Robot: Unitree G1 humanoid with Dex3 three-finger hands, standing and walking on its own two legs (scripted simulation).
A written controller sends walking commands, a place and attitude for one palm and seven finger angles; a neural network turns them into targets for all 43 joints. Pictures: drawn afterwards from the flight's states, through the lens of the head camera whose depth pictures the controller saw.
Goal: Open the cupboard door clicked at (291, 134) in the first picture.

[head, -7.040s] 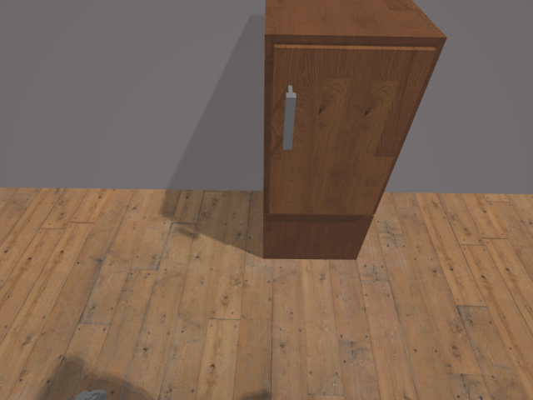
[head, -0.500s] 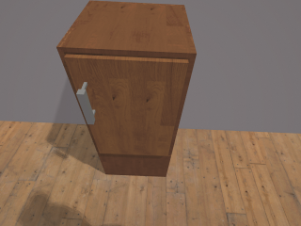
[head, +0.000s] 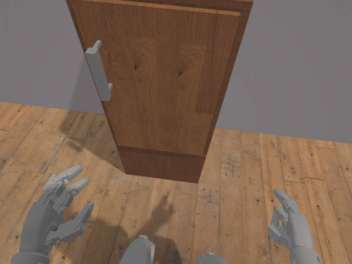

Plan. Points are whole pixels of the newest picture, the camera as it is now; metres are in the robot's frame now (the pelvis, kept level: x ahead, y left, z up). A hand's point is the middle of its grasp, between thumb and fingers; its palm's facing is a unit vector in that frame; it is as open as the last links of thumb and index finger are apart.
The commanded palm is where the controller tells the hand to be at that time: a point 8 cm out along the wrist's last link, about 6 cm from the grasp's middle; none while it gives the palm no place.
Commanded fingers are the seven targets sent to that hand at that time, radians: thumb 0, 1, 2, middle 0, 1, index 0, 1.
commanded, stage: raise the hand with hooked fingers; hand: left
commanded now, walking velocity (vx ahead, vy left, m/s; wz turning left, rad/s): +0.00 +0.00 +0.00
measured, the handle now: (102, 72) +0.56 +0.27 +0.09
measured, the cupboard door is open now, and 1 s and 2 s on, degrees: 0 0 0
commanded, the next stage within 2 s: move the hooked fingers beside the handle in 1.60 s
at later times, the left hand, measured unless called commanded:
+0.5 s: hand (61, 183) +0.25 +0.26 +0.07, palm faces -0.02 -1.00 -0.04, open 12.0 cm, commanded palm +0.22 +0.32 +0.08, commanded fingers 0.00 -0.29 0.39 -0.28 -1.07 -0.28 -1.07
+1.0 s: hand (36, 154) +0.29 +0.31 +0.10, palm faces +0.00 -1.00 -0.04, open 13.9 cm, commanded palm +0.27 +0.36 +0.11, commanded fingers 0.00 -0.50 0.30 -0.30 -1.20 -0.30 -1.20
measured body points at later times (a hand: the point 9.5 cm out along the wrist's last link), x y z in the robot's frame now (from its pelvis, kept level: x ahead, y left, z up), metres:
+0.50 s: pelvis +0.00 +0.03 +0.02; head +0.06 +0.04 +0.47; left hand +0.24 +0.31 +0.07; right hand +0.13 -0.24 -0.06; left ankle +0.04 +0.14 -0.65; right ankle +0.00 -0.08 -0.65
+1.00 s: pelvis +0.01 +0.05 +0.04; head +0.06 +0.07 +0.49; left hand +0.28 +0.37 +0.10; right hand +0.17 -0.19 -0.03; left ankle +0.04 +0.14 -0.65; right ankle +0.00 -0.08 -0.65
